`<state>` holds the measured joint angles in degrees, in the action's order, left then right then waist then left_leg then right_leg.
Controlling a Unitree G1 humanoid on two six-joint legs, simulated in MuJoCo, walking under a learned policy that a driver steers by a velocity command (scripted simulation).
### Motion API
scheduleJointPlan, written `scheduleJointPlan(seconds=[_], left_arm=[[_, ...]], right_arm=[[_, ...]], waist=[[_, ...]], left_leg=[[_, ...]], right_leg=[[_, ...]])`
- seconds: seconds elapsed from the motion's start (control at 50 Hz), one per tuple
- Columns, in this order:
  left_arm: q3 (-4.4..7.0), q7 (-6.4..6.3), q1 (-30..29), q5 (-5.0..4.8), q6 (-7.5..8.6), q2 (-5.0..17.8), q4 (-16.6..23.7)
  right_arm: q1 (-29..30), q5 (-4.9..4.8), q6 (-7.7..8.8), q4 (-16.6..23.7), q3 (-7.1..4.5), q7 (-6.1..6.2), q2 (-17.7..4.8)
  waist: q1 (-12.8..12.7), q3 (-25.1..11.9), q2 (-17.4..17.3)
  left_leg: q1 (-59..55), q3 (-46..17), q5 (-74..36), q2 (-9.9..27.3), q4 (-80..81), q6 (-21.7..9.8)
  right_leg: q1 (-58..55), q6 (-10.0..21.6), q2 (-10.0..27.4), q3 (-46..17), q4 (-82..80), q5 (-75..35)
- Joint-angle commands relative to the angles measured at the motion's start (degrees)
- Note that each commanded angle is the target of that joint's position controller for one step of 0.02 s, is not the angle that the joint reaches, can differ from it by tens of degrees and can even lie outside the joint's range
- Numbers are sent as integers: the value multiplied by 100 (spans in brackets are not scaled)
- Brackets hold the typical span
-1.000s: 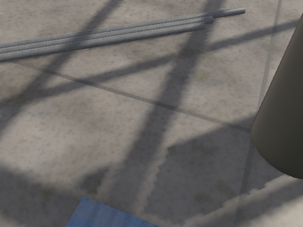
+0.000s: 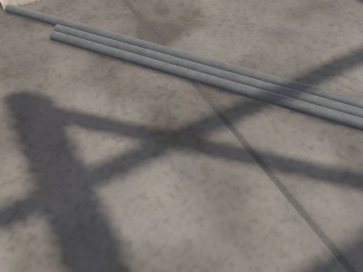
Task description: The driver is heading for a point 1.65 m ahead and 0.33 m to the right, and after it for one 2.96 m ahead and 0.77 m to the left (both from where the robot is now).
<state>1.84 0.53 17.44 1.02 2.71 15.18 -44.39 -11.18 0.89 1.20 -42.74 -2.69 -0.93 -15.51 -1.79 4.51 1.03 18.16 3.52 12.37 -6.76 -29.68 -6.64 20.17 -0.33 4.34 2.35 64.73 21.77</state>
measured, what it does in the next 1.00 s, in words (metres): goes down, turning right: right foot 0.06 m lower, then left foot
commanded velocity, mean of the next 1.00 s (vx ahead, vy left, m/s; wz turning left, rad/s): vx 0.50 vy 0.00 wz -0.26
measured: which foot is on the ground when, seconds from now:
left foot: down 0.00-0.46, up 0.48-0.90, down 0.92-1.00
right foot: up 0.00-0.44, down 0.46-0.92, up 0.94-1.00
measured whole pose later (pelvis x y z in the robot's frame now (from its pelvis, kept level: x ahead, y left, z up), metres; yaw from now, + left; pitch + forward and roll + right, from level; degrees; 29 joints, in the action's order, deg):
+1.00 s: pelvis +0.62 -0.08 -0.06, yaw -21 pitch +1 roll +0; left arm 3.9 0.2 22.4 0.8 2.3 17.1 -50.3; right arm -4.2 2.2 4.7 -42.6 -0.3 0.1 -15.4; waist -3.7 2.5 0.8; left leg 23.5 0.7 9.1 -2.0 -31.9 -2.7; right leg 11.3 4.9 -7.6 -7.2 55.7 26.5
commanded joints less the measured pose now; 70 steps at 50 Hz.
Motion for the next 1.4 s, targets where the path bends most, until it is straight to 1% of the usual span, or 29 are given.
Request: scheduleJointPlan(seconds=[0.02,0.16,0.28,0.36,0.42,0.44,0.46,0.48,0.5,0.52,0.54,0.58,0.6,0.64,0.7,0.82,0.86,0.9,0.92,0.94,0.96,0.98,1.0,1.02,1.12,1.22,1.32,1.36,1.4], left_arm=[[170,39,196,112,-72,654,358],[182,145,-894,47,-162,465,646],[187,230,-1658,44,-61,509,745],[153,264,-2051,58,4,434,800],[229,199,-1052,203,91,565,408],[312,172,295,226,157,706,-108],[407,143,1311,290,176,942,-478],[447,156,1499,236,165,1236,-466],[549,162,1628,-22,118,1447,-358],[573,87,1032,-68,39,1347,-198],[441,27,528,-79,-4,965,-138],[329,-25,348,-77,21,797,-232],[320,-25,360,-109,50,797,-304],[375,8,328,-104,125,990,-332],[369,26,422,-158,96,890,-367],[404,-59,1002,-51,-32,908,-460],[441,-109,795,-10,-26,1024,-369],[441,-84,571,-19,25,1076,-339],[388,-35,608,-61,81,915,-325],[261,-25,888,-153,139,466,-162],[245,-19,1489,-153,89,424,-150],[272,-58,1185,37,6,741,-342],[263,0,665,77,7,707,-269],[241,37,435,72,7,606,-189],[176,157,168,148,-113,470,-101],[3,229,-1035,116,-75,277,269],[-62,178,-1670,55,-13,313,461],[-39,136,-1596,72,23,386,472],[47,59,-651,146,98,503,138]], right_arm=[[-631,-74,209,15,-117,71,-557],[-1023,-100,356,-471,-131,27,-756],[-1400,44,449,-703,-117,185,-824],[-1716,140,427,-916,-112,293,-877],[-1705,121,405,-1045,-105,300,-1041],[-1342,195,388,-1024,-81,312,-920],[-1003,82,404,-947,-52,288,-821],[-1529,19,497,-753,71,276,-180],[-1622,-163,533,-633,41,257,-664],[-968,-69,554,-503,64,264,-814],[-467,31,589,-394,87,208,-854],[-315,222,416,-272,70,98,-779],[-367,250,288,-274,98,62,-649],[-242,218,170,-175,170,10,-440],[461,165,189,101,227,-31,-332],[1553,75,258,505,267,-25,-401],[1302,74,309,482,217,-7,-558],[248,87,391,132,110,68,-753],[-482,163,467,-5,27,139,-974],[-1184,270,469,8,-77,226,-1388],[-1055,205,347,-105,-194,191,-1617],[-694,84,297,-47,-113,142,-1030],[-357,39,305,-6,-31,104,-646],[-183,78,321,-41,6,88,-514],[-632,-27,537,-451,-22,30,-597],[-944,-41,487,-703,-45,8,-606],[-1436,-18,434,-979,-100,-2,-773],[-1451,-10,395,-1056,-117,20,-829],[-1417,-44,352,-1124,-103,43,-800]], waist=[[92,-524,-65],[216,-160,-293],[505,241,-207],[753,440,-118],[368,-124,-197],[-290,-698,27],[-757,-1063,291],[-157,-1770,1200],[-504,-2964,704],[-520,-2327,214],[-338,-1279,-91],[125,-523,-424],[259,-384,-269],[334,-380,13],[201,-363,174],[-277,-280,248],[-77,-280,275],[382,-699,145],[696,-1212,-152],[790,-2017,-898],[404,-2203,-1817],[326,-1323,-699],[345,-704,-244],[244,-455,-273],[66,-445,-642],[285,-171,-594],[488,-156,-645],[394,-164,-669],[-66,-557,-397]], left_leg=[[-1314,-1909,-2288,1755,1725,-1018],[-1154,-1246,-1773,1300,2179,-757],[-1872,-920,-1262,1568,1978,-516],[-2604,-603,-1959,1645,1441,-326],[-2834,-370,-4402,1578,-146,-147],[-2474,-58,-4198,1204,-1716,8],[-807,281,-1932,634,-4088,87],[1501,-110,2432,211,-6046,216],[2409,-743,1982,262,-6323,384],[2837,-768,1173,676,-6067,482],[2727,-747,701,939,-5252,510],[1971,-746,545,1137,-4272,721],[1646,-682,663,1185,-3861,822],[1360,-428,409,1110,-3055,915],[1222,-270,-659,1014,-1924,918],[1329,-404,-1252,745,-632,786],[838,-535,-886,686,-174,668],[-535,-386,-617,487,271,441],[-1657,-838,-408,982,418,207],[-2954,-2638,352,2413,584,-227],[-3304,-4785,674,3185,1246,-871],[-2567,-4482,1523,2936,1352,-796],[-1834,-3627,1352,2614,1506,-667],[-1432,-3011,748,2331,1655,-527],[-1071,-1748,-1143,1938,1937,-529],[-1006,-1071,-1192,1690,2303,-473],[-1315,-892,-1881,1812,1961,-322],[-1535,-932,-2261,1950,1654,-262],[-1464,-613,-3276,1696,412,-89]], right_leg=[[1006,-30,268,-368,-674,-364],[1379,-50,164,-268,-2177,-2454],[1658,316,29,-454,-3169,-3386],[1615,493,-206,-290,-4037,-3130],[362,765,-640,104,-4158,-2422],[-951,886,-750,217,-4561,-3010],[-2622,1221,-163,-209,-4167,-3879],[-4660,1604,1212,-1879,-2575,-7116],[-5559,2484,1920,-3343,-3137,-6413],[-4781,2510,1751,-3337,-3901,-4403],[-3459,2211,1405,-2963,-4474,-3573],[-1796,1936,1035,-2614,-4861,-4041],[-1312,1834,841,-2370,-5008,-4157],[-864,1721,412,-1902,-5150,-4432],[-709,1387,-2,-1550,-5097,-4465],[-1596,1086,126,-2149,-4743,-3919],[-1689,993,242,-2388,-4499,-3880],[-1597,814,41,-2178,-3503,-4608],[-1174,691,-282,-1889,-2386,-4101],[-203,548,-747,-1316,-799,-1950],[1028,466,-1281,-869,245,1074],[1453,511,-811,-1006,569,610],[1406,486,-675,-990,385,122],[1323,458,-534,-935,141,-96],[1154,262,-362,-737,-505,-429],[1304,66,-46,-220,-1963,-1414],[738,174,-207,96,-2994,-1555],[478,322,-290,135,-3247,-1231],[-826,530,-539,220,-3908,-1241]])
Next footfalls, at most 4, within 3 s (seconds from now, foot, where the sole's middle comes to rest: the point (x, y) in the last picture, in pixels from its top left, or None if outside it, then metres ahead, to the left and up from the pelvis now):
0.46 right None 0.44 -0.13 -0.83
0.92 left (203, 195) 0.77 -0.04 -0.83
1.42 right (269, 171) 0.90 -0.33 -0.83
1.96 left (243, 116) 1.21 -0.24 -0.83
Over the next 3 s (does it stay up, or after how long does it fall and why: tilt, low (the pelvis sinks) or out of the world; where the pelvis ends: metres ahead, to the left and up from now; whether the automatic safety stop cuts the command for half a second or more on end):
stays up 1.57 -0.26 -0.06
